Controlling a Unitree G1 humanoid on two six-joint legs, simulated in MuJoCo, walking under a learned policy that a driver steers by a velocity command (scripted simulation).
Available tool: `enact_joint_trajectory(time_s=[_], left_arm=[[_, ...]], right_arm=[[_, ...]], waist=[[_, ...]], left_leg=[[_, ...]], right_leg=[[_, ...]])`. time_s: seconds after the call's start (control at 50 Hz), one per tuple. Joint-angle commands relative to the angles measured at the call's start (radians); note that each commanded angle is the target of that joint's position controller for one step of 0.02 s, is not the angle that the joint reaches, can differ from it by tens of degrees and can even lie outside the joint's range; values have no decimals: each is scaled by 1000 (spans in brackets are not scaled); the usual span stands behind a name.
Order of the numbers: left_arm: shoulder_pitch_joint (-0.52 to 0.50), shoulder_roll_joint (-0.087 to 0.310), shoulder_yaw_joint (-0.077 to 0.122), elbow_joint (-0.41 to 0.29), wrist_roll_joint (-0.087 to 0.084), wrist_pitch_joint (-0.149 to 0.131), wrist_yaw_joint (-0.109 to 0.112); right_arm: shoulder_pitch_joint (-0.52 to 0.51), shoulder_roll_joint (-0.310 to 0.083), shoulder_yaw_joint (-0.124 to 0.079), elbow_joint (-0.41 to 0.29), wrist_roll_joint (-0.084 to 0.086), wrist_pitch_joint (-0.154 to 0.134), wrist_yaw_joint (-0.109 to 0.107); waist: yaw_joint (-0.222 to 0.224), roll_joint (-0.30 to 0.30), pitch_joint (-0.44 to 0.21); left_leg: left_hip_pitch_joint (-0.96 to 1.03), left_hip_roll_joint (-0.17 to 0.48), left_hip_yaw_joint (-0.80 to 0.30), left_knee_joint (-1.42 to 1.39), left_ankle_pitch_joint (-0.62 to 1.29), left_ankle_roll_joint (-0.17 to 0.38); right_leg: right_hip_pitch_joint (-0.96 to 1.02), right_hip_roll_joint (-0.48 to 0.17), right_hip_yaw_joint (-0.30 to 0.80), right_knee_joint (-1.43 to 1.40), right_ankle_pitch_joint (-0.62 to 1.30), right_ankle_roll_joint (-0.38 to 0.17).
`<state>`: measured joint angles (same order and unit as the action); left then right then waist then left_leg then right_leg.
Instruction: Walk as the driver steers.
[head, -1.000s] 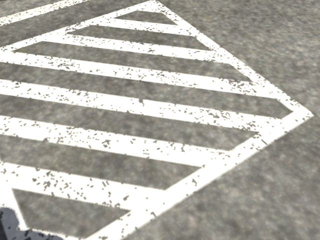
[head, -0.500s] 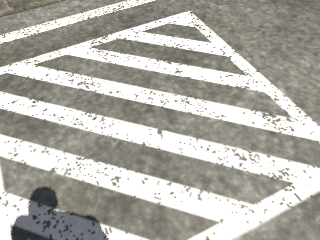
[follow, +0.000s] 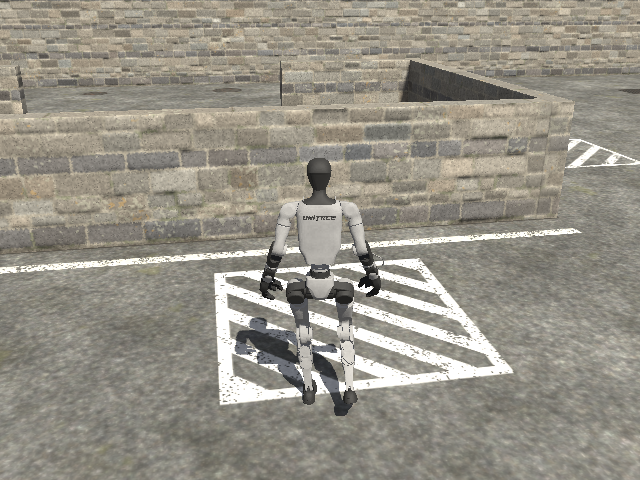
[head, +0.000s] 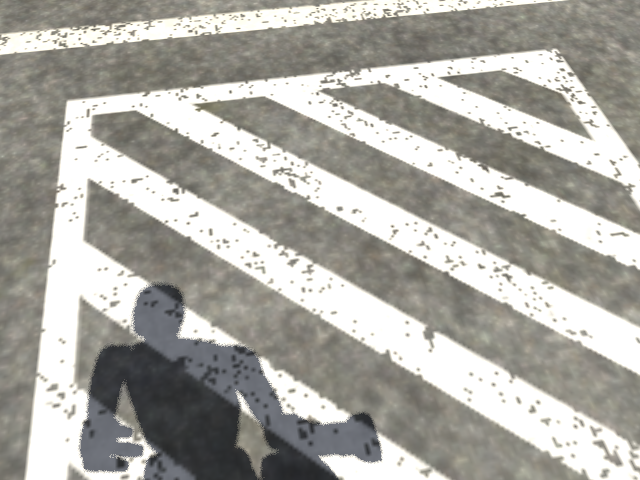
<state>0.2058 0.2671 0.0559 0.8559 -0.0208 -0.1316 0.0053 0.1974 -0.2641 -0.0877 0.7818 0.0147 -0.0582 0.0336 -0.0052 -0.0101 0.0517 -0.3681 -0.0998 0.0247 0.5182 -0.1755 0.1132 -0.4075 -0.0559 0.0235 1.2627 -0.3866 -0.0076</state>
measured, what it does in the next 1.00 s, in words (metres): walks ahead: right foot, then left foot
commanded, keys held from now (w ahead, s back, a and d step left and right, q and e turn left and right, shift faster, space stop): w+q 0.22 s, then w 0.50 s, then w+e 0.28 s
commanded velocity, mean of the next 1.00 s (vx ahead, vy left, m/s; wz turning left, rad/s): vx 0.50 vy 0.00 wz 0.19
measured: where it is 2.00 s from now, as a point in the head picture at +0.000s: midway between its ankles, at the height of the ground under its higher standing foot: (316, 249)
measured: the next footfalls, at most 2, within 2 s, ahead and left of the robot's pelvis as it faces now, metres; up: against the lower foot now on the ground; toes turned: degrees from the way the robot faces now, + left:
right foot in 0.36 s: +0.39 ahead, -0.12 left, +0.00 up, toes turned +14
left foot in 0.86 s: +0.58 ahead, +0.19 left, +0.00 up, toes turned +12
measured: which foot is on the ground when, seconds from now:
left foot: down 0.00-0.36, up 0.38-0.84, down 0.86-1.00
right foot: up 0.00-0.34, down 0.36-0.86, up 0.88-1.00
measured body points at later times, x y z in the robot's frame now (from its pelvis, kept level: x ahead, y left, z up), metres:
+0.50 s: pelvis +0.28 -0.04 +0.01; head +0.30 -0.04 +0.45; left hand +0.36 +0.25 -0.10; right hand +0.42 -0.29 -0.12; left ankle +0.16 +0.07 -0.64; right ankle +0.35 -0.12 -0.73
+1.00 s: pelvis +0.52 +0.08 +0.01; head +0.54 +0.10 +0.46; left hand +0.52 +0.36 -0.13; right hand +0.72 -0.15 -0.08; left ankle +0.54 +0.18 -0.73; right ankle +0.46 -0.09 -0.64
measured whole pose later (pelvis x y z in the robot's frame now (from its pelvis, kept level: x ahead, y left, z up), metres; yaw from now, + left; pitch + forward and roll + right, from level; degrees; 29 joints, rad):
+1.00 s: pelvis +0.52 +0.08 +0.01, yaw +8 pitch +2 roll +0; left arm 0.34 0.30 0.06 0.84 -0.03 -0.06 0.00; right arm 0.16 -0.24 -0.05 0.71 0.00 -0.10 0.02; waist 0.02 -0.04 0.01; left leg -0.33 0.00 0.06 0.47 -0.18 0.03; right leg -0.44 -0.04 0.06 1.14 -0.38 -0.02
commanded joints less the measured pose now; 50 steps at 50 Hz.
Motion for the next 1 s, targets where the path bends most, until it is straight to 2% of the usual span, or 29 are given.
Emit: enact_joint_trajectory(time_s=[0.02, 0.1, 0.18, 0.26, 0.3, 0.34, 0.36, 0.38, 0.4, 0.42, 0.44, 0.46, 0.48, 0.5, 0.54, 0.6, 0.68, 0.74, 0.78, 0.82, 0.84, 0.86, 0.88, 0.9, 0.92, 0.94, 0.96, 0.98, 1.0], left_arm=[[10, 118, 36, -88, 24, -3, 3], [-97, 75, 24, -141, 40, 20, 11], [-239, 49, 11, -187, 27, 14, -1], [-294, 81, 16, -220, 16, -2, -22], [-279, 97, 22, -222, 18, -14, -32], [-167, 121, 36, -196, 23, -23, -29], [-44, 157, 50, -173, 37, -27, -24], [122, 223, 67, -156, 45, -25, -21], [210, 256, 81, -98, 35, -11, -33], [193, 160, 58, -110, 7, -7, -35], [126, 114, 43, -121, 6, 1, -30], [70, 104, 33, -132, 18, 10, -30], [38, 90, 27, -132, 24, 13, -31], [27, 79, 20, -131, 31, 11, -31], [40, 81, 20, -115, 24, 7, -33], [75, 132, 33, -93, 15, 10, -23], [123, 156, 36, -69, 3, 26, -17], [185, 161, 34, -41, -5, 37, -17], [199, 167, 35, -30, -9, 48, -14], [181, 191, 42, -29, -11, 59, -8], [167, 189, 39, -32, -11, 62, -5], [160, 153, 26, -40, -2, 60, -5], [153, 71, -3, -77, 32, 54, -4], [279, 17, -18, -87, -3, 37, -5], [226, 129, 11, -68, -25, 35, -3], [152, 155, 22, -87, -25, 38, -3], [123, 138, 22, -87, -17, 46, 0], [112, 127, 27, -90, -7, 56, 0], [128, 108, 27, -89, -8, 68, -3]], right_arm=[[3, -87, -14, -78, -1, -20, -11], [66, -151, -31, -73, 2, -23, -37], [127, -149, -30, -66, 10, -10, -46], [181, -135, -25, -48, 13, -2, -50], [189, -133, -23, -42, 7, 1, -55], [163, -128, -19, -48, 3, 5, -54], [142, -96, -7, -62, -4, 2, -49], [181, -57, 10, -79, -21, -5, -49], [328, -22, 22, -66, 18, -16, -46], [272, -116, 8, -52, 31, -20, -46], [142, -149, 1, -77, 24, -20, -44], [76, -135, 4, -93, 6, -21, -43], [54, -119, 3, -102, -8, -23, -41], [68, -103, 3, -102, -8, -22, -38], [88, -68, 10, -96, -4, -17, -36], [0, -43, 24, -129, -13, -18, -37], [-119, -27, 35, -150, -6, -26, -26], [-206, -38, 34, -178, 3, -31, -14], [-236, -53, 29, -197, 6, -41, -4], [-183, -85, 16, -188, 5, -51, -1], [-95, -112, 0, -162, 0, -54, -6], [51, -164, -23, -127, -11, -56, -17], [236, -250, -44, -108, -27, -50, -31], [252, -275, -45, -91, -34, -39, -23], [222, -179, -23, -96, -21, -39, -20], [163, -135, -7, -98, -11, -42, -20], [93, -108, 4, -100, -14, -44, -16], [44, -81, 10, -97, -18, -47, -13], [17, -75, 10, -90, -25, -53, -12]], waist=[[30, 1, -112], [11, 30, -67], [-51, 88, -56], [-76, 110, -62], [-65, 129, -63], [0, 150, -97], [59, 127, -194], [97, -21, -341], [52, -351, -409], [80, -207, -300], [92, -97, -163], [68, -21, -95], [40, -11, -58], [15, -41, -61], [4, -80, -72], [21, -64, -59], [64, -67, -43], [96, -71, -19], [87, -78, -5], [38, -89, -26], [-15, -80, -73], [-81, -53, -175], [-145, 112, -344], [-79, 370, -436], [-103, 219, -323], [-91, 166, -207], [-56, 104, -150], [-29, 112, -101], [-2, 133, -83]], left_leg=[[229, 271, -389, -282, 227, 203], [123, 222, -295, -303, 322, 187], [107, 170, -272, -269, 196, 121], [219, 223, -360, -191, 130, 105], [280, 256, -403, -145, 160, 96], [297, 229, -398, -47, 329, 69], [244, 179, -353, 119, 377, 39], [43, 86, -263, 420, 148, -9], [-291, -19, -196, 699, -396, -68], [-416, 46, -250, 805, -378, -65], [-447, 84, -217, 814, -281, -64], [-412, 125, -175, 774, -210, -65], [-381, 159, -158, 709, -162, -67], [-326, 185, -147, 661, -137, -68], [-289, 196, -111, 588, -123, -80], [-314, 212, -83, 415, -24, -104], [-241, 183, -49, 168, 173, -111], [-206, 159, -40, 77, 197, -108], [-188, 145, -48, 25, 147, -93], [-83, 126, -42, -34, 102, -73], [59, 108, -26, -71, 100, -54], [291, 158, -65, -55, 120, -20], [584, 388, -299, -28, 154, 42], [759, 545, -691, -154, -61, 170], [664, 507, -657, -198, -184, 141], [542, 472, -505, -217, -163, 103], [422, 427, -405, -249, -87, 83], [334, 391, -322, -286, -27, 75], [271, 371, -256, -320, 18, 68]], right_leg=[[-217, -75, 63, -101, 69, 11], [-218, -44, 21, -345, 232, 65], [-146, 25, 12, -640, 457, 60], [-131, 43, 33, -750, 452, 34], [-107, 43, 30, -776, 385, 5], [43, 68, -7, -835, 346, -42], [245, 3, 46, -812, 376, -92], [549, -173, 264, -773, 404, -184], [781, -346, 707, -908, 158, -326], [726, -333, 744, -959, -76, -292], [588, -294, 589, -975, -57, -249], [451, -253, 480, -1001, 57, -232], [364, -217, 411, -1024, 154, -228], [311, -184, 352, -1045, 223, -216], [274, -155, 270, -1074, 329, -224], [268, -157, 193, -1108, 435, -236], [264, -122, 96, -1111, 429, -198], [294, -146, 108, -1087, 401, -191], [330, -172, 145, -1052, 399, -181], [343, -183, 169, -989, 443, -160], [321, -152, 148, -898, 542, -138], [232, -92, 103, -708, 550, -103], [18, -2, 33, -365, 225, -55], [-284, 91, 54, -109, -219, -25], [-373, 36, 117, 2, -173, -22], [-399, 1, 102, 5, -75, -27], [-354, -34, 88, -24, 5, -20], [-325, -57, 87, -67, 59, -13], [-274, -76, 89, -84, 99, -9]])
